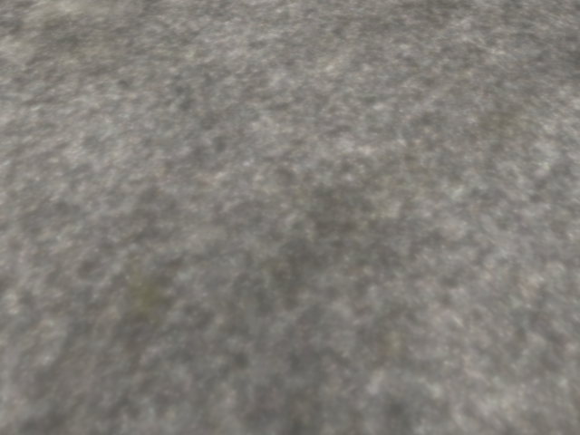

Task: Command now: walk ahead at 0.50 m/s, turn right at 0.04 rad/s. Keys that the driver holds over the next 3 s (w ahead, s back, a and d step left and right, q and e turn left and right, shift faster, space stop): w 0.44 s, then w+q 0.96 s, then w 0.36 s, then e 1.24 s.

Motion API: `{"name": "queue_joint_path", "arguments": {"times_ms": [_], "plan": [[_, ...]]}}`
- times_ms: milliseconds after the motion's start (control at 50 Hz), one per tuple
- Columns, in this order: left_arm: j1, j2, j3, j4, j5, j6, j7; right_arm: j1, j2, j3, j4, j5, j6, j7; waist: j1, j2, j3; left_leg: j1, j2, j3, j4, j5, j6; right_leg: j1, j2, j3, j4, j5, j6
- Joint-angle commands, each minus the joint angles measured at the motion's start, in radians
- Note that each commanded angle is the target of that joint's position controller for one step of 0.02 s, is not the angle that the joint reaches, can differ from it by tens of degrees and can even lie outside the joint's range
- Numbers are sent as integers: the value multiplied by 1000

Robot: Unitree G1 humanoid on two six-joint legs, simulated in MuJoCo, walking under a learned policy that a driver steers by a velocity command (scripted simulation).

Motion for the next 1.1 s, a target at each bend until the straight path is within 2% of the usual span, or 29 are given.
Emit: {"name": "queue_joint_path", "arguments": {"times_ms": [20, 40, 60, 80, 100, 120, 140, 200, 240, 320, 420, 480, 520, 540, 560, 580, 600, 620, 640, 680, 740, 780, 860, 940, 980, 1040, 1060, 1080, 1100], "plan": [[-26, 145, 21, -53, -6, -10, 5, 422, -190, -64, 71, -25, -28, -33, -223, 3, -214, 552, 89, -132, -77, -82, 95, -261, -195, 6, 591, 814, -64], [100, 35, 1, -72, -44, -12, -7, 490, -316, -97, 82, -37, -27, -33, -169, 249, -342, 832, 396, -654, -166, -159, 245, -631, 9, -42, 1002, 111, -12], [40, 129, 23, -59, -12, -12, -3, 409, -255, -85, 79, 8, -16, -22, -158, 124, -308, 762, 379, -783, -269, -172, 240, -736, 7, 106, 1095, -78, -31], [-38, 129, 28, -84, -10, -13, -7, 291, -201, -70, 62, 18, -15, -20, -112, 67, -141, 610, 348, -590, -272, -181, 211, -775, -59, 109, 1088, 4, -37], [-84, 114, 22, -92, -10, -17, -11, 235, -135, -53, 58, 14, -21, -15, -96, 10, -72, 492, 303, -479, -308, -100, 184, -754, -98, 97, 1030, 69, -37], [-94, 95, 21, -91, -5, -9, -15, 219, -108, -43, 69, 13, -28, -16, -70, 20, -31, 416, 253, -386, -332, -33, 148, -717, -128, 88, 970, 94, -32], [-77, 83, 18, -86, 8, 6, -20, 212, -82, -34, 85, 16, -34, -19, -43, 46, -17, 352, 213, -314, -355, 16, 121, -666, -146, 80, 925, 111, -20], [-89, 53, 12, -86, 15, 31, -35, 272, -102, -37, 125, 21, -55, -18, -28, 50, -18, 324, 190, -234, -392, 125, 130, -661, -158, 45, 868, 151, 9], [-174, 53, 10, -112, 16, 37, -40, 301, -118, -41, 143, 23, -59, -19, -38, 44, 13, 335, 182, -204, -429, 109, 136, -734, -181, 25, 794, 217, 30], [-344, 39, -1, -165, 8, 33, -43, 354, -107, -36, 172, 25, -56, -18, -76, 43, 48, 375, 147, -142, -446, 155, 119, -778, -186, -13, 559, 347, 56], [-469, 39, -7, -203, 2, 27, -40, 424, -117, -36, 209, 17, -53, -25, -114, 54, 54, 481, 173, -119, -405, 262, 109, -738, -148, -46, 374, 391, 37], [-475, 59, 2, -218, 3, 16, -35, 423, -128, -39, 223, 10, -46, -35, -98, 55, 59, 546, 208, -148, -332, 384, 101, -695, -128, -35, 317, 304, 5], [-330, 83, 17, -177, 6, 0, -25, 381, -148, -44, 219, 8, -41, -38, -26, 50, -6, 538, 191, -145, -164, 579, 78, -503, -79, -46, 247, 239, -22], [-160, 112, 32, -121, 17, -14, -14, 368, -137, -40, 215, 13, -40, -35, 43, 5, -101, 462, 138, -110, 31, 546, 58, -277, -82, -36, 190, 273, -47], [21, 200, 55, -95, 43, -23, 1, 365, -94, -26, 177, 23, -43, -32, 98, -102, -246, 269, 72, -68, 327, 233, 36, -15, -312, 202, 171, 175, -95], [36, 289, 79, -90, 39, -12, -1, 501, 9, -9, 169, 58, -38, -31, 32, -328, -347, -58, -95, -29, 629, -424, 4, 187, -553, 625, 44, 92, -205], [-52, 203, 63, -111, 13, 0, -6, 427, -117, -39, 189, 29, -24, -40, 23, -122, -249, -118, -27, -135, 698, -377, 20, 67, -500, 596, 14, -1, -172], [-153, 132, 43, -128, 6, -2, -8, 359, -111, -45, 173, 28, -26, -32, -10, -79, -118, -122, 12, -146, 677, -275, 23, -73, -456, 439, -13, 23, -140], [-199, 90, 33, -131, 7, -8, -10, 334, -83, -41, 170, 29, -25, -27, -31, -65, -58, -93, 44, -140, 642, -213, 17, -173, -415, 325, -51, 124, -114], [-207, 56, 23, -115, -1, -21, -1, 337, -60, -44, 174, 5, 1, -13, -68, -101, -19, -40, 72, -129, 602, -166, -2, -268, -352, 164, -82, 245, -68], [-154, 68, 28, -90, -13, -46, 3, 292, -35, -45, 153, 3, 28, 3, -85, -88, -10, -82, 79, -110, 593, -103, -21, -271, -342, 54, -103, 381, -68], [-125, 73, 30, -79, -11, -51, 4, 226, -32, -45, 128, 1, 36, 10, -80, -84, 9, -149, 91, -99, 565, -38, -31, -256, -336, -5, -116, 412, -70], [-86, 65, 27, -60, -6, -48, 7, 83, -23, -35, 72, 2, 35, 22, -61, -78, 52, -190, 83, -59, 371, 85, -42, -237, -310, -109, -120, 482, -68], [-31, 91, 32, -38, -5, -42, 15, -43, -16, -20, 19, -3, 32, 33, -29, -78, 71, -147, 58, 21, 177, 114, -14, -161, -333, -180, -99, 589, -64], [-6, 101, 36, -26, -2, -32, 20, -70, -25, -21, 0, -6, 30, 36, -26, -80, 73, -134, 40, 46, 129, 62, 14, -92, -350, -207, -57, 685, -61], [-23, 137, 46, -27, 2, -13, 29, -6, -52, -34, 8, -9, 31, 28, -70, -113, 18, -8, -42, 96, 99, -85, 74, -26, -360, -253, 123, 1089, -48], [-30, 154, 51, -30, 3, -2, 28, 69, -67, -44, 27, -8, 29, 22, -102, -117, -25, 69, -78, 105, 84, -136, 98, -19, -361, -259, 251, 1174, -49], [-36, 167, 55, -37, 2, 9, 25, 177, -89, -58, 58, -9, 21, 15, -144, -108, -90, 201, -111, 97, 34, -150, 126, -57, -359, -261, 431, 1135, -42], [-58, 165, 55, -57, -1, 13, 19, 332, -145, -84, 103, -21, 13, 1, -222, -40, -172, 436, -71, -6, -57, -147, 170, -219, -335, -271, 703, 915, -8]]}}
